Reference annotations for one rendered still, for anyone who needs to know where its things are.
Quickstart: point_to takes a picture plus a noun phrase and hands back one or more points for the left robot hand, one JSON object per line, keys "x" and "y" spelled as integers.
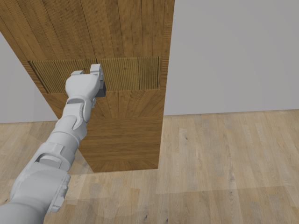
{"x": 86, "y": 85}

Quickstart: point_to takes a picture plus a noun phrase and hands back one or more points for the left robot forearm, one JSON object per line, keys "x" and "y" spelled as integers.
{"x": 59, "y": 149}

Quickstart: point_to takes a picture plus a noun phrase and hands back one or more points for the handle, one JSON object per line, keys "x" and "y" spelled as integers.
{"x": 102, "y": 90}

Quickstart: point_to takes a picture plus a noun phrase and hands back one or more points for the drawer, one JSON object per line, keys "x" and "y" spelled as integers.
{"x": 120, "y": 74}

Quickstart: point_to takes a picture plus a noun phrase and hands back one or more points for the left robot upper arm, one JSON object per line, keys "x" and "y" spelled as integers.
{"x": 42, "y": 190}

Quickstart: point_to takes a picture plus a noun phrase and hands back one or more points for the cabinet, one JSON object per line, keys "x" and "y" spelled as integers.
{"x": 125, "y": 127}

